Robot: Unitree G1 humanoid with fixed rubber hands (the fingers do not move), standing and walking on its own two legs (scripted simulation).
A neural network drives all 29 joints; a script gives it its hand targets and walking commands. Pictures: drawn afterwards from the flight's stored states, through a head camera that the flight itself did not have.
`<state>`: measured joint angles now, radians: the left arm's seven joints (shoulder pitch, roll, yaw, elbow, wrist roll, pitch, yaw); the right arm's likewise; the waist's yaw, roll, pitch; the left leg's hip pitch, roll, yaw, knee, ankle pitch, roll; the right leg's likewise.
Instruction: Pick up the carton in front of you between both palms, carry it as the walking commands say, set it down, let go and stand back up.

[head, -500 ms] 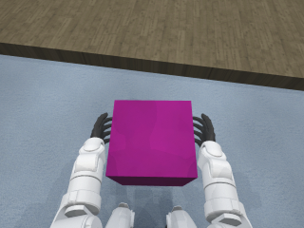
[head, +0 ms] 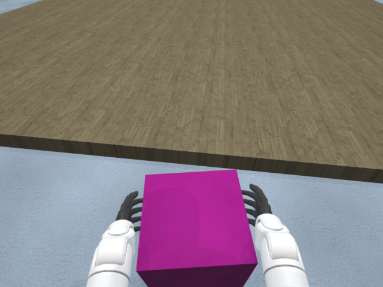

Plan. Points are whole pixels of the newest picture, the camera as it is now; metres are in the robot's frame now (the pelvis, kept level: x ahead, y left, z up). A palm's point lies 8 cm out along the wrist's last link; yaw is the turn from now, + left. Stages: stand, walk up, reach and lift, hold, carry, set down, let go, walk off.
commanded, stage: reach and lift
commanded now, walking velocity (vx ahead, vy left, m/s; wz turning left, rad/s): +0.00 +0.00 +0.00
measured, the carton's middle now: (194, 236) +0.29 +0.00 -0.06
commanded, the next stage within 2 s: hold in 1.02 s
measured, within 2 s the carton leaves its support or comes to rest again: neither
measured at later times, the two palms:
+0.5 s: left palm (126, 223) +0.28 +0.14 +0.03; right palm (268, 214) +0.29 -0.15 +0.04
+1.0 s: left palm (125, 217) +0.28 +0.14 +0.04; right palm (268, 212) +0.29 -0.15 +0.05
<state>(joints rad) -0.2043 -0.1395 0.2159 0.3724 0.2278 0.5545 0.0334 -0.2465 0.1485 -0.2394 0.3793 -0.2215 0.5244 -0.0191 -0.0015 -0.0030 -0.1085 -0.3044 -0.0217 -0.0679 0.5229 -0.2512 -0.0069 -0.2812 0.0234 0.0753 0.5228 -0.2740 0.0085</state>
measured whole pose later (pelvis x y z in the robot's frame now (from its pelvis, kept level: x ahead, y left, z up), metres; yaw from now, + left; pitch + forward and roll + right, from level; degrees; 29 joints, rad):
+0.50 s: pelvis -0.02 -0.01 +0.00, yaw +0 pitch -4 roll +0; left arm -0.34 -0.16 0.33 0.39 0.32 0.62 -0.02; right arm -0.39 0.19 -0.34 0.40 -0.32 0.58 0.01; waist 0.01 -0.01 0.02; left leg -0.18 -0.01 -0.07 0.46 -0.20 -0.02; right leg -0.17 0.04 0.07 0.48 -0.23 -0.01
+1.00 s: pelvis +0.01 +0.00 +0.01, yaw +0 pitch -5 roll +0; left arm -0.20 -0.14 0.18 0.23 0.25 0.71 0.01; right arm -0.23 0.15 -0.19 0.24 -0.25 0.67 0.00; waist 0.00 -0.01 0.00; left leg -0.07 -0.02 -0.07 0.34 -0.18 -0.01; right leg -0.06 0.02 0.08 0.35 -0.21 0.00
